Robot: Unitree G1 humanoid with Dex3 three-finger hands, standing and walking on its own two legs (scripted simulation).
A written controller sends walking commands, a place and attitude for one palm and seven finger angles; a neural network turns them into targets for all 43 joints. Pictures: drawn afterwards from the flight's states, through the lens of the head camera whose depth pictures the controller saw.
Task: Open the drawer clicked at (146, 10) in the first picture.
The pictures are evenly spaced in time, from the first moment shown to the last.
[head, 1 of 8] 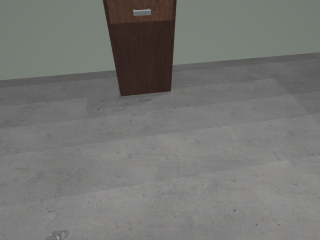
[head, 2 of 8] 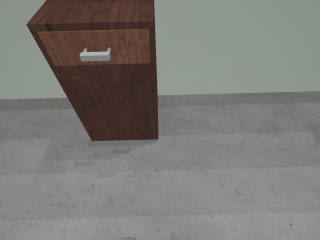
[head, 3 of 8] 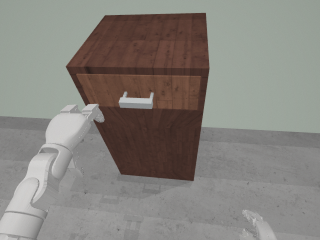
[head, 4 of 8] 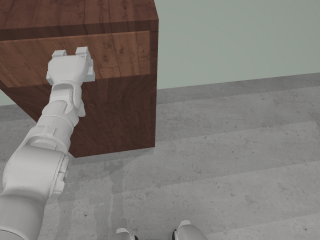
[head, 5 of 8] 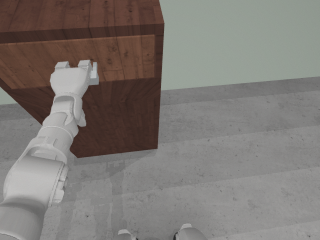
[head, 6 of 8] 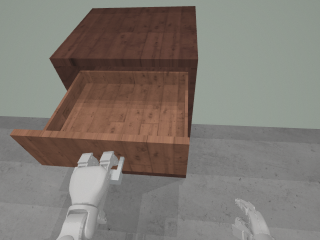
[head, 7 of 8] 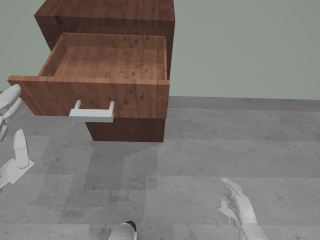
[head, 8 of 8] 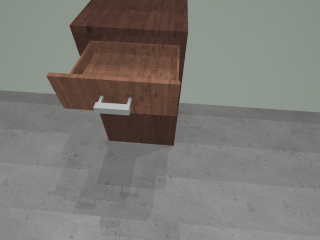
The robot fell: no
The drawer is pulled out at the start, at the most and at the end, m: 0.00 0.30 0.30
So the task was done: yes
